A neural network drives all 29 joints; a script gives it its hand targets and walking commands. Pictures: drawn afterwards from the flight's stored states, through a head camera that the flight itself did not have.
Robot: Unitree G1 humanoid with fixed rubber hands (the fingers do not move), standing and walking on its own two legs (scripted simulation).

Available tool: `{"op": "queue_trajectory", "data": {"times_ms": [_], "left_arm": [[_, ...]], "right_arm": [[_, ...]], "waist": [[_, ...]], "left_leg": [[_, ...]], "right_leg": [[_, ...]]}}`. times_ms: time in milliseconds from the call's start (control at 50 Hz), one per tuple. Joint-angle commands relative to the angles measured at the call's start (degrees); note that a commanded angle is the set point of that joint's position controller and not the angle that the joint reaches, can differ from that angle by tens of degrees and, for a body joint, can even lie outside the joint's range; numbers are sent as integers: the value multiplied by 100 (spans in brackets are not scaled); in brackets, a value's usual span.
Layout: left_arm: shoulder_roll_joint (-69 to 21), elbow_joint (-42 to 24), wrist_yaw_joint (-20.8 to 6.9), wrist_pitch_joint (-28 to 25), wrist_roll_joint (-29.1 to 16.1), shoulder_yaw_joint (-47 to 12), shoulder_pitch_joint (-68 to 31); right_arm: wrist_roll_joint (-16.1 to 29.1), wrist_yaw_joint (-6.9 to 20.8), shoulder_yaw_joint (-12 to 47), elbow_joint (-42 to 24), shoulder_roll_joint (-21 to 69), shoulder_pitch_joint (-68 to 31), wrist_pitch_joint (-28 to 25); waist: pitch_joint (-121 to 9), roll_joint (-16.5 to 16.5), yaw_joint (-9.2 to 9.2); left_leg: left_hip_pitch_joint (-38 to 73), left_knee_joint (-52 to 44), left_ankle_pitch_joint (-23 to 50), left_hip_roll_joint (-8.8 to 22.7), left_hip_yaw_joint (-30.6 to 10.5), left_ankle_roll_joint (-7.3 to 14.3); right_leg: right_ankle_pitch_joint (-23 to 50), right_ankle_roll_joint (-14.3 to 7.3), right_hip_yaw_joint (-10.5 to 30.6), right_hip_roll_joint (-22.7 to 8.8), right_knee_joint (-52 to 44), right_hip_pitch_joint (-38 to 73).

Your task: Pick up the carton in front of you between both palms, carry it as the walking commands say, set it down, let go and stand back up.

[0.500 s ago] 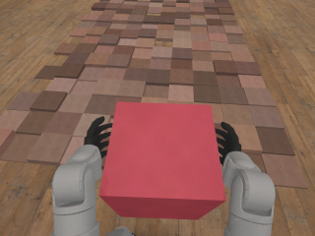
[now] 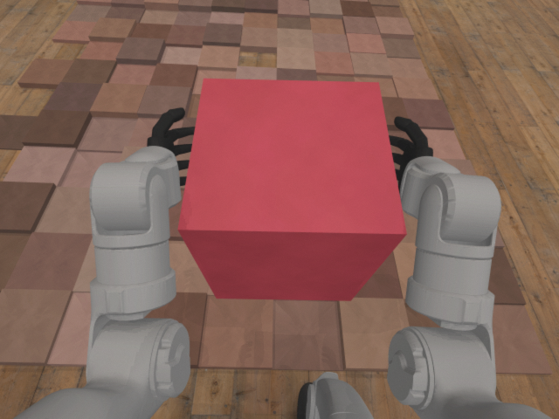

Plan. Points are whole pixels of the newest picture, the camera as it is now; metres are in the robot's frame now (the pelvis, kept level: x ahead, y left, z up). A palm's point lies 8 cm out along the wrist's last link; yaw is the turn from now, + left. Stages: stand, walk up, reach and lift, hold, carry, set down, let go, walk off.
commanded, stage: carry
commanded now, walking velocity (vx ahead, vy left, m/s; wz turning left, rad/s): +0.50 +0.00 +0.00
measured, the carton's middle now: (287, 204) +0.38 -0.01 +0.09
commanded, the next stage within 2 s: none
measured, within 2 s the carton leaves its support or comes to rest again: neither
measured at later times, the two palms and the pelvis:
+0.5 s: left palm (195, 27) +0.73 +0.15 +0.15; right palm (359, 35) +0.73 -0.15 +0.14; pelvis +0.34 -0.01 +0.00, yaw -1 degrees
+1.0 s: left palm out of the picture +1.03 +0.09 +0.18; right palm out of the picture +1.04 -0.20 +0.17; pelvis +0.66 -0.06 +0.02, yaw -1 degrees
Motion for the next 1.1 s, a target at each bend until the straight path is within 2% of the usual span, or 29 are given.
{"op": "queue_trajectory", "data": {"times_ms": [0,40,60,80,100,120,140,160,200,320,380,440,460,480,500,520,560,580,680,780,820,840,860,880,900,920,940,1000,1080], "left_arm": [[-5361,317,-1182,-109,-2436,-3701,-4203],[-5448,593,-1210,-90,-2457,-3503,-4295],[-5516,708,-1229,-93,-2456,-3392,-4318],[-5570,795,-1257,-96,-2471,-3281,-4299],[-5465,954,-1264,-104,-2409,-3159,-4449],[-5703,1048,-1301,-116,-2462,-3143,-4273],[-5970,790,-1346,-145,-2568,-3184,-4468],[-6179,492,-1383,-163,-2685,-3233,-4741],[-6397,-169,-1376,-197,-2845,-3339,-5078],[-5976,-1284,-1277,-312,-2839,-3830,-4448],[-5620,-1319,-1323,-345,-2819,-4087,-4246],[-5377,-833,-1415,-294,-2754,-4154,-3932],[-5347,-655,-1439,-285,-2698,-4144,-3876],[-5317,-533,-1460,-254,-2663,-4134,-3935],[-5466,-399,-1481,-208,-2685,-4110,-3942],[-5481,-254,-1475,-210,-2611,-4031,-3940],[-5584,-320,-1416,-225,-2434,-3811,-4098],[-5585,-350,-1358,-251,-2294,-3698,-4145],[-5201,-191,-1063,-298,-1663,-3279,-3672],[-4822,250,-1018,-192,-1503,-3191,-3634],[-4882,554,-1105,-127,-1654,-3179,-3736],[-4931,713,-1163,-98,-1760,-3146,-3755],[-4954,911,-1217,-80,-1857,-3100,-3782],[-4874,1182,-1242,-47,-1893,-2956,-3923],[-5053,1275,-1285,-70,-2000,-2986,-3890],[-5380,1081,-1331,-67,-2164,-3076,-3991],[-5713,758,-1383,-92,-2388,-3163,-4498],[-6247,70,-1443,-139,-2850,-3405,-5182],[-6241,-333,-1464,-186,-3064,-3567,-5014]], "right_arm": [[2583,1476,3586,42,5427,-4212,16],[2511,1436,3445,245,5541,-4378,37],[2480,1422,3397,349,5588,-4405,49],[2459,1412,3373,414,5640,-4533,62],[2431,1398,3262,515,5856,-4569,102],[2315,1366,3128,479,5793,-4622,100],[2261,1315,3121,336,5920,-4804,75],[2199,1260,3106,192,5983,-4887,46],[2029,1147,3073,-159,6102,-4750,8],[1454,902,3359,-890,5582,-3662,-236],[1454,879,3665,-1098,5284,-3644,-273],[1598,962,3865,-837,5145,-3481,-218],[1698,1025,3890,-743,5127,-3448,-195],[1790,1093,3905,-624,5152,-3460,-197],[1818,1139,3885,-390,5115,-3504,-220],[2010,1201,3920,-352,5376,-3491,-172],[2367,1328,4060,-636,5834,-3961,-191],[2540,1378,4120,-836,5980,-4269,-210],[3099,1464,4217,-1143,6127,-4843,-166],[2972,1539,3974,-206,5912,-4580,-72],[2856,1543,3853,216,5908,-4498,-31],[2783,1536,3769,411,5879,-4508,-15],[2726,1530,3678,572,5844,-4566,26],[2652,1506,3496,851,5911,-4583,85],[2540,1475,3292,901,5889,-4553,89],[2422,1416,3279,805,6009,-4592,93],[2313,1360,3205,739,6041,-4642,68],[2099,1158,3103,363,6192,-4553,3],[1712,921,3136,33,5892,-4129,-110]], "waist": [[-2099,905,-88],[-2431,881,246],[-2833,583,523],[-3267,-37,716],[-4008,-1458,631],[-3832,-1743,767],[-3417,-1391,773],[-3231,-638,767],[-3205,-373,732],[-3329,-616,764],[-2949,-608,732],[-3212,-868,240],[-3499,-798,-77],[-3882,-59,-379],[-4439,1947,-407],[-4417,1661,-360],[-3508,593,-464],[-3335,423,-393],[-3169,489,-331],[-2732,877,-145],[-2856,554,174],[-3006,297,414],[-3312,-667,535],[-3533,-1623,507],[-3482,-1768,705],[-3128,-1105,690],[-2916,-550,632],[-2930,-421,563],[-3022,-639,663]], "left_leg": [[1655,186,4144,1054,-496,548],[1463,1281,5215,977,-168,278],[1029,2309,4823,807,61,97],[-152,3411,2964,661,-196,-27],[-2111,4868,-239,-66,-584,-206],[-3239,5800,-1069,-353,-986,-167],[-3719,6016,-828,-48,-1209,-46],[-3797,5815,-543,70,-1212,-13],[-3731,5272,-227,241,-1202,-17],[-4214,4095,-124,160,-774,-94],[-3175,2226,332,-164,-292,-146],[-1013,902,1411,-683,372,119],[258,575,1825,-410,117,263],[1723,572,2186,571,-1679,703],[3232,561,4057,1922,-4226,1861],[3636,754,4370,1929,-4121,1925],[3138,772,4256,1646,-3373,1356],[2949,722,4100,1576,-3176,1156],[2157,420,3649,1431,-2481,1050],[744,615,3668,1011,-1322,507],[273,1570,3798,773,-839,192],[-331,2351,3031,631,-701,36],[-1483,3517,702,321,-675,-180],[-2867,4778,-1468,-199,-855,-311],[-3794,5513,-1368,-258,-1018,-263],[-4045,5755,-1011,-14,-1126,-205],[-4118,5640,-685,55,-1091,-184],[-3861,5031,-275,182,-1035,-197],[-4204,4302,-297,106,-767,-183]], "right_leg": [[538,-103,-490,395,-901,485],[604,-206,-717,696,-1441,1815],[676,-202,-783,729,-1768,2991],[928,-314,325,-216,-1420,4432],[1186,-1293,2932,-1707,-1420,6184],[437,-1590,3816,-1748,-2098,6411],[780,-1416,3319,-1608,-2011,6201],[1519,-1212,2838,-1460,-1897,5888],[1845,-957,2198,-1291,-1875,5616],[2781,-954,1369,-1083,-1711,6051],[2831,-850,703,-652,-1886,5129],[4681,-457,-195,-410,-601,4393],[3911,-266,-256,-340,100,3745],[2138,-41,-147,26,1210,2358],[-1791,235,182,990,3257,521],[-2376,106,851,706,4151,-256],[-2147,8,893,427,3699,-1065],[-1908,-5,901,301,3128,-1083],[-1433,131,561,325,882,-282],[364,92,-38,573,-1149,1554],[1075,-10,-337,668,-1856,2928],[848,-19,-208,398,-1835,3829],[1881,-292,1267,-832,-1341,5016],[2181,-986,2939,-1683,-1258,6073],[449,-1367,3874,-1782,-1880,6096],[66,-1242,3605,-1583,-2024,5733],[731,-1106,3201,-1396,-2038,5379],[1112,-849,2323,-1108,-2071,4970],[1409,-972,1890,-1027,-2098,5330]]}}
